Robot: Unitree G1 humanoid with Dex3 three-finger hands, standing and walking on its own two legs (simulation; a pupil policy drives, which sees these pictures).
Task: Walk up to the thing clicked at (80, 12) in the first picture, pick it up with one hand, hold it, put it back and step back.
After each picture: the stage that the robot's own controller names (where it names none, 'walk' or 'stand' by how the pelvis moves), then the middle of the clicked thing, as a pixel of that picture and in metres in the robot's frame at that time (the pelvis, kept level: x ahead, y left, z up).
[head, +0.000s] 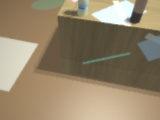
stand; out of the picture +1.02 -0.01 +0.00
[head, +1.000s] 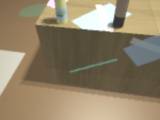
walk; (60, 3) +0.91 +0.17 +0.02
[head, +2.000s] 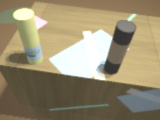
walk; (30, 40) +0.53 +0.24 +0.02
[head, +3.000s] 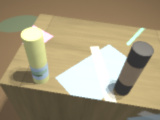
stand; (37, 59) +0.45 +0.18 +0.02
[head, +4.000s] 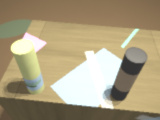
stand; (30, 70) +0.41 +0.20 +0.00
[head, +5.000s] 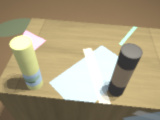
stand; (29, 66) +0.43 +0.21 +0.00
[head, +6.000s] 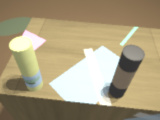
stand; (29, 67) +0.42 +0.21 +0.00
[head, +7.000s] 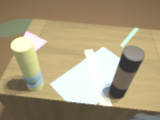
stand; (30, 67) +0.43 +0.21 +0.00
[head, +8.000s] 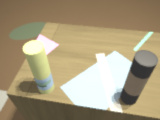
rise first; (41, 70) +0.42 +0.19 +0.01
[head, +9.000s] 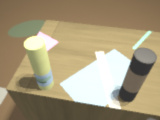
go down; (41, 66) +0.43 +0.19 +0.01
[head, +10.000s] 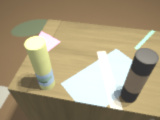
go down; (42, 66) +0.43 +0.19 +0.01
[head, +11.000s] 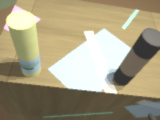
go down; (27, 49) +0.44 +0.16 +0.05
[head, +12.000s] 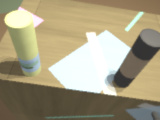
approach; (26, 48) +0.44 +0.17 +0.06
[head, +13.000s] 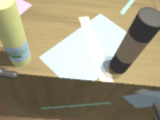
close in; (12, 35) +0.46 +0.19 +0.09
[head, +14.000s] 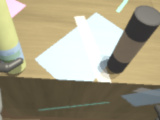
lift; (4, 37) +0.45 +0.20 +0.09
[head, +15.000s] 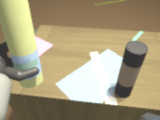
lift; (22, 43) +0.34 +0.16 +0.23
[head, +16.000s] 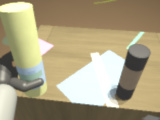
hold; (27, 55) +0.32 +0.15 +0.20
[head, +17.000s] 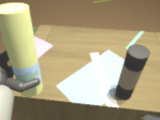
hold; (23, 55) +0.33 +0.16 +0.20
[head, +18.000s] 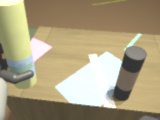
crouch; (17, 48) +0.34 +0.18 +0.21
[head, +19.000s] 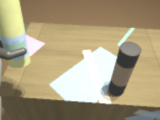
lower; (11, 26) +0.43 +0.19 +0.22
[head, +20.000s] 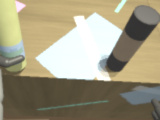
lower; (8, 34) +0.46 +0.18 +0.10
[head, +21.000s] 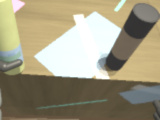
lower; (5, 38) +0.44 +0.19 +0.09
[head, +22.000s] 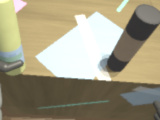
lower; (7, 39) +0.44 +0.19 +0.09
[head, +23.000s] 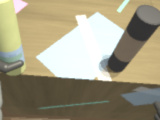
lower; (7, 39) +0.44 +0.19 +0.09
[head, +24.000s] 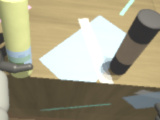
open; (17, 40) +0.44 +0.17 +0.09
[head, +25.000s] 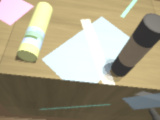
sink last; (36, 29) +0.57 +0.13 -0.01
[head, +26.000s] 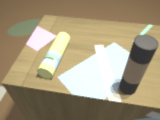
sink last; (55, 53) +0.56 +0.15 -0.03
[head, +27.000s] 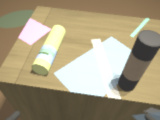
stand; (50, 48) +0.56 +0.15 -0.02
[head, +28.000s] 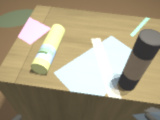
stand; (49, 47) +0.56 +0.15 -0.02
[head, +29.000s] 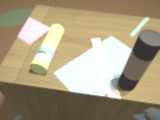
stand; (49, 47) +0.55 +0.15 -0.02
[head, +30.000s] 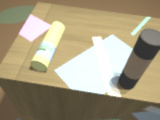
stand; (49, 44) +0.56 +0.15 -0.03
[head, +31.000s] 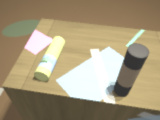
stand; (51, 57) +0.57 +0.16 -0.08
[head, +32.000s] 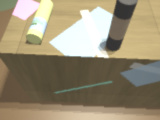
walk; (40, 20) +0.69 +0.22 -0.06
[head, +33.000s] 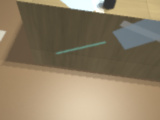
walk; out of the picture +1.04 +0.17 -0.06
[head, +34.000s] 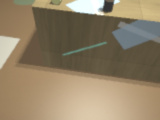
stand; out of the picture +1.20 +0.19 -0.07
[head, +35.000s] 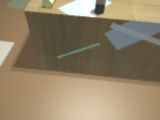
stand; out of the picture +1.20 +0.22 -0.09
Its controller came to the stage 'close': yes
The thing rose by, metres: 0.21
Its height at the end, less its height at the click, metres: -0.09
